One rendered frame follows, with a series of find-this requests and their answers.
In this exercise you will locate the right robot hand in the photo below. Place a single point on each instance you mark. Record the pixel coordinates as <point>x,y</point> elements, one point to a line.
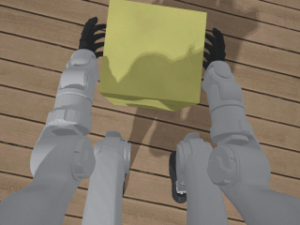
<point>217,49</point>

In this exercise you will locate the left robot hand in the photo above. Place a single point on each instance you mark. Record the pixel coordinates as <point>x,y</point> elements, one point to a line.
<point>89,37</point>

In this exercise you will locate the robot left upper arm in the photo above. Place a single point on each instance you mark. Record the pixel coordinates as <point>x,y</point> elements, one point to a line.
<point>58,164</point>

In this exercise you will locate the left robot forearm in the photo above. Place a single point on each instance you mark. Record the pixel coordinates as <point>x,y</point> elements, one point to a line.
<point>74,99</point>

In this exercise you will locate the right robot foot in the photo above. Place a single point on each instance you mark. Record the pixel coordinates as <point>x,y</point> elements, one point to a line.
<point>178,197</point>

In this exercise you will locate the right robot thigh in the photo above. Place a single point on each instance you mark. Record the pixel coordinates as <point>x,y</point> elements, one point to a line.
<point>205,203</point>

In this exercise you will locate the carton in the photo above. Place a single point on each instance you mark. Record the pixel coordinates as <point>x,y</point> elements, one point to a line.
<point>152,56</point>

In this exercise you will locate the right robot forearm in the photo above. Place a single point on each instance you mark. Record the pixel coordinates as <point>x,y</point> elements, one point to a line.
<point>227,108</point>

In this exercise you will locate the robot right upper arm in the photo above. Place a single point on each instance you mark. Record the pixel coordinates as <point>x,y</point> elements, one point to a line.
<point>243,173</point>

